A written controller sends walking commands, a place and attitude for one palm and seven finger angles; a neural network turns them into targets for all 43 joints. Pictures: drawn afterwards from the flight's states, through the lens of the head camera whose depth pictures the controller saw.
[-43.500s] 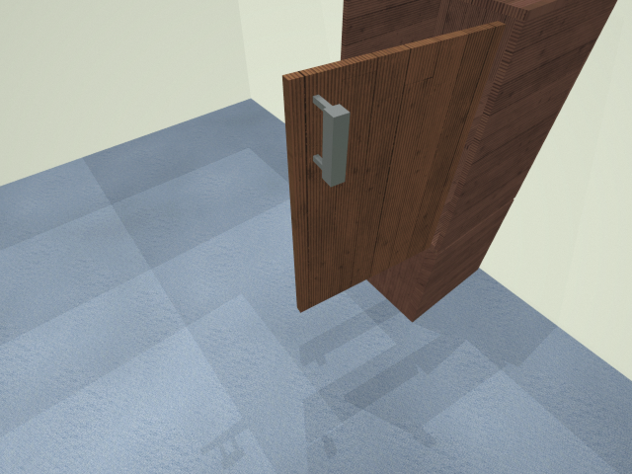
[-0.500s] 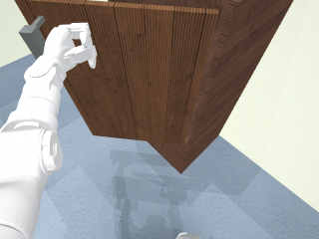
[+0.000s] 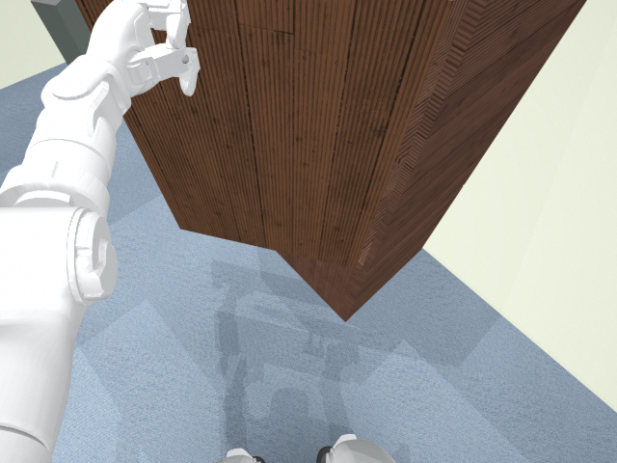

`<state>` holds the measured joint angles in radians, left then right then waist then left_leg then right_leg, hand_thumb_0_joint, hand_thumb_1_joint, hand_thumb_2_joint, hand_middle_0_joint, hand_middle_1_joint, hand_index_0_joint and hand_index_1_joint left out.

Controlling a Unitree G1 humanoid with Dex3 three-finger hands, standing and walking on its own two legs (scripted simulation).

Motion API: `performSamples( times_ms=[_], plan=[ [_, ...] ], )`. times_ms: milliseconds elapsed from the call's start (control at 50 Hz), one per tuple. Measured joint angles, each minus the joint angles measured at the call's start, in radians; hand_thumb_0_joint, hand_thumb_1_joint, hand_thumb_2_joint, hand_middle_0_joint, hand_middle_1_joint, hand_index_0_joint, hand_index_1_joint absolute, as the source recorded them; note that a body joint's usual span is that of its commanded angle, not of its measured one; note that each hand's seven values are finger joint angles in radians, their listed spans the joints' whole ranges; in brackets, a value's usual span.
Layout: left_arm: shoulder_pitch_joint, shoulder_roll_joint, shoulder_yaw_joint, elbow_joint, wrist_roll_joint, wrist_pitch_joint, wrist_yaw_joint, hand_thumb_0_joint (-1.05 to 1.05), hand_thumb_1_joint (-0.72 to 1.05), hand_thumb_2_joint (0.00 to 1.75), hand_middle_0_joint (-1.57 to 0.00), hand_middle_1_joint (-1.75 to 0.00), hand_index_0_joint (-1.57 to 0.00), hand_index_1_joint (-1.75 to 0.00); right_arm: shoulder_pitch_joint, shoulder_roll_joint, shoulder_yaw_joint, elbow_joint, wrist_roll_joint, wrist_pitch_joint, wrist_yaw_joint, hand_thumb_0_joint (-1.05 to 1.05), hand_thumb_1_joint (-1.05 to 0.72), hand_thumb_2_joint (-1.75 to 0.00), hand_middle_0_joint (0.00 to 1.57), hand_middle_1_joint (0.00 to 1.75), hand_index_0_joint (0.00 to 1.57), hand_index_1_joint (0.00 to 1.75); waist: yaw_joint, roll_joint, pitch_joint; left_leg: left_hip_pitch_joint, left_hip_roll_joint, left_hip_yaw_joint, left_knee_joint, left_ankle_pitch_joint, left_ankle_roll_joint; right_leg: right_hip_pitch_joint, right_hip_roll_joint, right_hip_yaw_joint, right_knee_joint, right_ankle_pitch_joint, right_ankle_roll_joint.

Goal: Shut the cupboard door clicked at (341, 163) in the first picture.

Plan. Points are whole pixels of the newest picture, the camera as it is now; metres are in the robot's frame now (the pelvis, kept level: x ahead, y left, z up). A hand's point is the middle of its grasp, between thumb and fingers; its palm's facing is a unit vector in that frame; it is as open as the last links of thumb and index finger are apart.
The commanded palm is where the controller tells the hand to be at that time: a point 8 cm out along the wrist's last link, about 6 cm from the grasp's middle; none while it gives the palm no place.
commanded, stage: push the door shut along its arc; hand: left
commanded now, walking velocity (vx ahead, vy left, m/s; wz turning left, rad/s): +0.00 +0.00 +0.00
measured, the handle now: (91, 39) +0.59 +0.19 +0.18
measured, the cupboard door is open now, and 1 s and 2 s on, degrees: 34 24 24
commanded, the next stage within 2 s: pull the fist back off the door in 0.04 s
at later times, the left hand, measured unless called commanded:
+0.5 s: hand (224, 51) +0.57 +0.04 +0.17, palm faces +0.00 -1.00 -0.01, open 3.0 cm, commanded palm +0.53 +0.10 +0.19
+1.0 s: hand (212, 103) +0.45 +0.05 +0.20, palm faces -0.04 -1.00 -0.01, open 3.1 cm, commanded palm +0.45 +0.10 +0.19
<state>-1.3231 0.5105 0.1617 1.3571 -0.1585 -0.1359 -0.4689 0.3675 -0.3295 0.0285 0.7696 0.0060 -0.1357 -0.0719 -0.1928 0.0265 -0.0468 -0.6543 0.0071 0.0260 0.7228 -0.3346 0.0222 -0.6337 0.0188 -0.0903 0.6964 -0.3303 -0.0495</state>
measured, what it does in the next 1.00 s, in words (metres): stands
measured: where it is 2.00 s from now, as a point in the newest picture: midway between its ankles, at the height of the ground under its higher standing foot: outside the picture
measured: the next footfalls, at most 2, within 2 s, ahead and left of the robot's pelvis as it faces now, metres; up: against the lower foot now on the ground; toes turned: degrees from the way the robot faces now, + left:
none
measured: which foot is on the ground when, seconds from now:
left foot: down 0.00-1.00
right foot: down 0.00-1.00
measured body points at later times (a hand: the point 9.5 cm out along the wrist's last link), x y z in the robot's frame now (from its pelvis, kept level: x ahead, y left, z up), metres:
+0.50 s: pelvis +0.02 +0.00 +0.01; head +0.11 -0.03 +0.45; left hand +0.56 +0.09 +0.18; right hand -0.04 -0.24 -0.13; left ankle +0.00 +0.11 -0.71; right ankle +0.00 -0.09 -0.71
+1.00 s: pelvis +0.00 -0.01 +0.02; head +0.02 -0.03 +0.47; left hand +0.45 +0.10 +0.20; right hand +0.13 -0.27 -0.09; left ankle +0.00 +0.11 -0.71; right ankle +0.00 -0.09 -0.71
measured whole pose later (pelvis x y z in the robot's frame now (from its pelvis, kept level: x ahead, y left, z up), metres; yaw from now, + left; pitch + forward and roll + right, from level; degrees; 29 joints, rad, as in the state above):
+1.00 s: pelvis +0.00 -0.01 +0.02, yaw -1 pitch +4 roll +0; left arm -0.84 0.12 0.10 0.82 -0.12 -0.10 0.06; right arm 0.24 -0.28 0.00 0.67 0.04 -0.08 -0.02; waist -0.04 0.04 -0.05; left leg -0.35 0.01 0.03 0.55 -0.28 0.01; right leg -0.35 0.03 -0.07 0.56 -0.29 -0.06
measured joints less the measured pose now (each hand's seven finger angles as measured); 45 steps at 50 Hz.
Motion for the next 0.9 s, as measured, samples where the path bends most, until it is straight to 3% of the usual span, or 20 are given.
performSamples(
  times_ms=[140,180,260,320,380,440,520,600,680,820,900],
  plan=[
    [-0.041,-0.008,-0.026,0.009,-0.005,0.004,0.006,0.00,1.01,1.01,-1.30,-1.50,-1.30,-1.50,0.004,0.005,0.000,0.023,-0.003,-0.008,-0.002,0.01,-0.90,-0.90,0.20,0.29,0.20,0.30,-0.004,0.001,-0.001,-0.032,-0.002,-0.001,0.023,-0.011,0.002,-0.031,-0.003,-0.001,0.024,-0.012,0.001],
    [-0.053,-0.019,0.012,0.019,-0.007,0.017,0.031,0.00,1.00,1.01,-1.30,-1.50,-1.30,-1.50,0.010,0.006,0.000,0.024,-0.001,-0.006,0.000,0.01,-0.90,-0.90,0.20,0.29,0.20,0.30,-0.006,0.006,-0.003,-0.041,0.001,-0.003,0.029,-0.015,0.001,-0.038,0.000,-0.002,0.024,-0.013,0.002],
    [-0.081,-0.096,0.121,0.016,0.002,0.051,0.315,0.00,0.90,0.96,-1.30,-1.50,-1.30,-1.50,0.040,0.021,-0.007,-0.003,-0.013,-0.006,0.043,0.01,-0.91,-0.90,0.20,0.29,0.20,0.30,-0.005,0.019,-0.011,-0.058,0.005,-0.007,0.023,-0.011,-0.001,-0.048,0.005,-0.005,0.005,-0.002,0.004],
    [-0.059,-0.152,0.152,-0.039,0.080,0.026,0.518,0.00,0.87,0.93,-1.30,-1.50,-1.30,-1.50,0.068,0.038,-0.010,-0.028,-0.046,-0.004,0.092,0.01,-0.91,-0.90,0.20,0.29,0.20,0.30,-0.007,0.024,-0.030,-0.068,0.005,0.001,0.014,-0.008,-0.002,-0.064,0.005,0.002,0.003,-0.001,0.003],
    [0.004,-0.177,0.149,-0.083,0.160,-0.030,0.608,0.00,0.87,0.92,-1.30,-1.50,-1.30,-1.50,0.091,0.054,-0.012,-0.043,-0.065,0.012,0.129,0.01,-0.91,-0.90,0.20,0.29,0.20,0.30,-0.006,0.034,-0.048,-0.055,0.007,0.017,0.004,-0.012,-0.002,-0.063,0.007,0.019,0.005,-0.005,0.003],
    [0.062,-0.184,0.151,-0.082,0.178,-0.040,0.594,0.00,0.89,0.92,-1.30,-1.50,-1.30,-1.50,0.109,0.069,-0.010,-0.045,-0.059,0.042,0.140,0.01,-0.91,-0.90,0.20,0.29,0.20,0.30,0.001,0.043,-0.052,-0.009,0.012,0.032,-0.020,-0.015,-0.003,-0.027,0.013,0.035,-0.010,-0.006,0.002],
    [0.137,-0.201,0.195,-0.090,0.130,-0.008,0.537,0.01,0.90,0.91,-1.30,-1.50,-1.30,-1.50,0.127,0.078,-0.008,-0.052,-0.037,0.079,0.125,0.01,-0.91,-0.90,0.20,0.29,0.20,0.30,0.017,0.047,-0.052,0.076,0.020,0.048,-0.069,-0.009,-0.006,0.049,0.025,0.053,-0.056,0.005,-0.001],
    [0.223,-0.225,0.207,-0.176,0.109,-0.043,0.527,0.01,0.90,0.91,-1.30,-1.50,-1.30,-1.50,0.129,0.073,-0.016,-0.064,-0.026,0.080,0.112,0.01,-0.90,-0.90,0.20,0.29,0.20,0.30,0.036,0.045,-0.052,0.144,0.027,0.054,-0.102,-0.004,-0.011,0.114,0.034,0.060,-0.089,0.012,-0.007],
    [0.310,-0.241,0.155,-0.276,0.115,-0.070,0.519,0.01,0.90,0.90,-1.30,-1.50,-1.30,-1.50,0.110,0.060,-0.032,-0.073,-0.012,0.079,0.111,0.01,-0.91,-0.90,0.20,0.29,0.20,0.30,0.065,0.041,-0.057,0.188,0.027,0.052,-0.120,0.000,-0.015,0.156,0.035,0.060,-0.102,0.013,-0.010],
    [0.446,-0.311,0.054,-0.404,0.034,0.057,0.484,0.01,0.90,0.90,-1.30,-1.50,-1.30,-1.50,0.020,0.032,-0.045,-0.089,0.025,0.099,0.087,0.01,-0.91,-0.90,0.20,0.29,0.20,0.30,0.121,0.031,-0.033,0.259,0.018,0.028,-0.156,0.026,-0.017,0.237,0.028,0.037,-0.141,0.031,-0.011],
    [0.518,-0.366,-0.007,-0.531,0.020,0.038,0.506,0.01,0.90,0.90,-1.30,-1.50,-1.30,-1.50,-0.047,0.028,-0.048,-0.101,0.030,0.072,0.065,0.01,-0.91,-0.90,0.19,0.29,0.20,0.30,0.144,0.026,-0.009,0.289,0.012,0.018,-0.165,0.040,-0.016,0.271,0.022,0.027,-0.149,0.041,-0.012]
  ],
)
